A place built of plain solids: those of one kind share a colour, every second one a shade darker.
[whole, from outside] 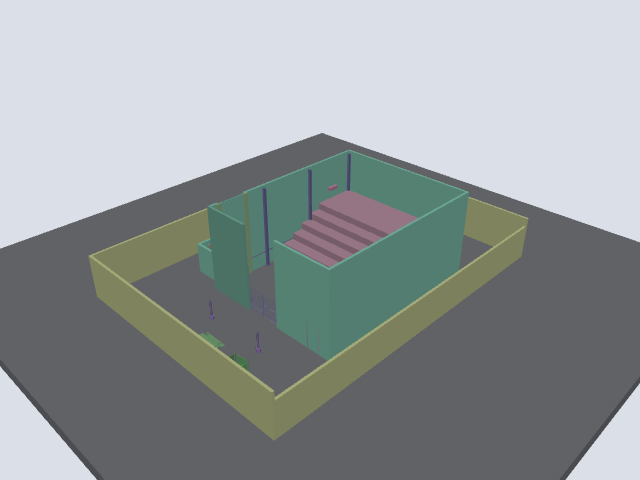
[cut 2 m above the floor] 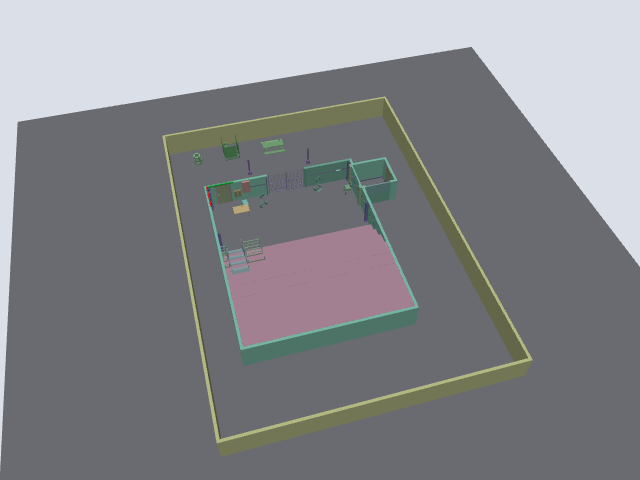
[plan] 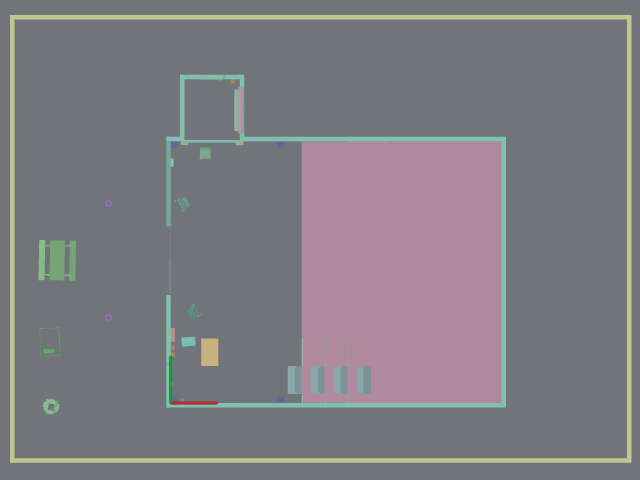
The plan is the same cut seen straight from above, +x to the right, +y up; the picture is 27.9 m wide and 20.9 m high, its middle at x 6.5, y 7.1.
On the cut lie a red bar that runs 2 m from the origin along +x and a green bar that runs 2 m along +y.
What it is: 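A works' training theatre; one tall room, parted across its whole breadth into a front floor behind the doors, 5 rows toward the back wall and a gangway along that wall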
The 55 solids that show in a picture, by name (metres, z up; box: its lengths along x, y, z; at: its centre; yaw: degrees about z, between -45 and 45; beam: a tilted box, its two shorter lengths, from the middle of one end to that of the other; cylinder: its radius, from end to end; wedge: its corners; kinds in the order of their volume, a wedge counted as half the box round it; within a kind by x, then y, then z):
{
 "raised_floor_bank_1": {"box": [1.0, 11.4, 0.6], "at": [6.2, 5.7, 0.25]},
 "raised_floor_bank_2": {"box": [1.0, 11.4, 1.15], "at": [7.2, 5.7, 0.53]},
 "raised_floor_bank_3": {"box": [1.0, 11.4, 1.7], "at": [8.2, 5.7, 0.8]},
 "raised_floor_bank_4": {"box": [1.0, 11.4, 2.25], "at": [9.2, 5.7, 1.07]},
 "raised_floor_bank_5": {"box": [1.0, 11.4, 2.8], "at": [10.2, 5.7, 1.35]},
 "raised_floor_bank_6": {"box": [3.7, 11.4, 3.35], "at": [12.55, 5.7, 1.62]},
 "wall_1": {"box": [0.2, 4.91, 6.95], "at": [-0.1, 2.25, 3.42]},
 "wall_2": {"box": [0.2, 3.91, 6.95], "at": [-0.1, 9.65, 3.42]},
 "wall_3": {"box": [0.8, 0.2, 6.95], "at": [0.2, 11.5, 3.42]},
 "wall_4": {"box": [0.2, 2.9, 2.55], "at": [0.5, 12.85, 1.23]},
 "wall_5": {"box": [2.52, 0.06, 6.95], "at": [1.8, 11.37, 3.42]},
 "wall_6": {"box": [2.4, 0.06, 2.55], "at": [1.8, 11.43, 1.23]},
 "wall_7": {"box": [2.8, 0.2, 2.55], "at": [1.8, 14.2, 1.23]},
 "wall_8": {"box": [0.2, 2.01, 1.15], "at": [3.1, 12.75, 0.53]},
 "wall_9": {"box": [0.2, 0.56, 2.55], "at": [3.1, 14.03, 1.23]},
 "wall_10": {"box": [14.8, 0.2, 6.95], "at": [7.2, -0.1, 3.42]},
 "wall_11": {"box": [11.6, 0.2, 6.95], "at": [8.8, 11.5, 3.42]},
 "wall_12": {"box": [0.2, 11.8, 6.95], "at": [14.5, 5.7, 3.42]},
 "yard_bound_1": {"box": [0.2, 19.5, 3.6], "at": [-6.9, 7.15, 1.75]},
 "yard_bound_2": {"box": [27.06, 0.2, 2.9], "at": [6.53, -2.5, 1.4]},
 "yard_bound_3": {"box": [27.06, 0.2, 3.6], "at": [6.53, 16.8, 1.75]},
 "yard_bound_4": {"box": [0.2, 19.5, 3.6], "at": [19.96, 7.15, 1.75]},
 "door_landing_1": {"box": [0.32, 1.22, 0.23], "at": [5.26, 1.0, 0.07]},
 "door_landing_2": {"box": [0.32, 1.22, 0.42], "at": [5.56, 1.0, 0.16]},
 "door_landing_3": {"box": [0.32, 1.22, 0.18], "at": [6.26, 1.0, 0.64]},
 "door_landing_4": {"box": [0.32, 1.22, 0.37], "at": [6.56, 1.0, 0.73]},
 "door_landing_5": {"box": [0.32, 1.22, 0.18], "at": [7.26, 1.0, 1.19]},
 "door_landing_6": {"box": [0.32, 1.22, 0.37], "at": [7.56, 1.0, 1.28]},
 "door_landing_7": {"box": [0.32, 1.22, 0.18], "at": [8.26, 1.0, 1.74]},
 "door_landing_8": {"box": [0.32, 1.22, 0.37], "at": [8.56, 1.0, 1.83]},
 "pier_1": {"box": [0.34, 0.17, 6.95], "at": [0.6, 11.31, 3.42]},
 "pier_2": {"box": [0.34, 0.17, 6.95], "at": [3.0, 11.31, 3.42]},
 "radiator_1": {"box": [0.19, 1.8, 0.76], "at": [2.86, 12.75, 0.49]},
 "window_pane_1": {"box": [0.1, 2.0, 1.06], "at": [3.15, 12.75, 1.62]},
 "door_leaf_1": {"box": [0.044, 1.0, 2.15], "at": [0.0, 1.2, 1.02]},
 "door_leaf_2": {"box": [1.0, 0.044, 2.15], "at": [1.8, 14.1, 1.02]},
 "steel_column_1": {"box": [0.32, 0.32, 0.07], "at": [4.8, 0.11, -0.02]},
 "steel_column_2": {"box": [0.2, 0.014, 6.75], "at": [4.8, 11.2, 3.33]},
 "steel_column_3": {"box": [0.32, 0.32, 0.07], "at": [4.8, 11.29, -0.02]},
 "steel_column_4": {"box": [0.2, 0.014, 6.75], "at": [4.8, 11.38, 3.33]},
 "steel_column_5": {"box": [0.2, 0.014, 6.75], "at": [9.6, 11.2, 3.33]},
 "steel_column_6": {"box": [0.012, 0.17, 6.75], "at": [9.6, 11.29, 3.33]},
 "steel_column_7": {"box": [0.2, 0.014, 6.75], "at": [9.6, 11.38, 3.33]},
 "steel_column_8": {"box": [0.2, 0.014, 6.75], "at": [14.26, 11.2, 3.33]},
 "distribution_board_1": {"box": [0.18, 0.6, 1.1], "at": [0.09, 2.97, 1.4]},
 "carton_1": {"box": [0.6, 0.4, 0.45], "at": [0.78, 2.67, 0.17], "yaw": 3.8},
 "beyond_bench_table_1": {"box": [0.27, 1.76, 0.042], "at": [-5.61, 6.22, 0.43], "yaw": -1.0},
 "beyond_bench_table_2": {"box": [0.64, 1.74, 0.06], "at": [-4.94, 6.21, 0.72], "yaw": -1.0},
 "beyond_bench_table_3": {"box": [0.27, 1.76, 0.042], "at": [-4.27, 6.2, 0.43], "yaw": -1.0},
 "signing_shelf_1": {"box": [0.9, 0.3, 0.26], "at": [12.25, 11.25, 4.25]},
 "chair_stack_1": {"box": [0.45, 0.4, 0.22], "at": [1.5, 10.84, 0.52]},
 "beyond_bottle_cage_1": {"box": [0.033, 0.85, 1.25], "at": [-4.84, 2.67, 0.81], "yaw": 2.4},
 "mess_table_1": {"box": [0.75, 1.2, 0.029], "at": [1.7, 2.21, 0.73]},
 "low_rail_1": {"box": [11.4, 0.02, 0.07], "at": [8.7, 11.39, 1.2]},
 "window_1": {"box": [0.23, 2.06, 0.024], "at": [3.06, 12.75, 1.09]}
}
